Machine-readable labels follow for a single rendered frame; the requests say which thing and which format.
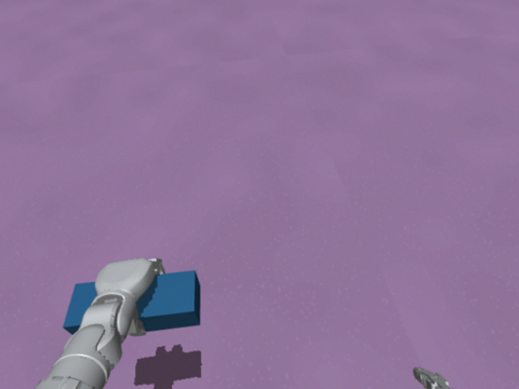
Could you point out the carton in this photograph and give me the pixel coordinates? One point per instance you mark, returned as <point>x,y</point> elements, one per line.
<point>171,301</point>

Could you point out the left robot hand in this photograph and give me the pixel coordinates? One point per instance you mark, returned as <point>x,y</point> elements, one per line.
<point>133,276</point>

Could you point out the left robot arm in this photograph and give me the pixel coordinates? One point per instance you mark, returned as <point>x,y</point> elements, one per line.
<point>95,349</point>

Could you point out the right robot hand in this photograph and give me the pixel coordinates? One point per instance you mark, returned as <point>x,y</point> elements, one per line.
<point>430,380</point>

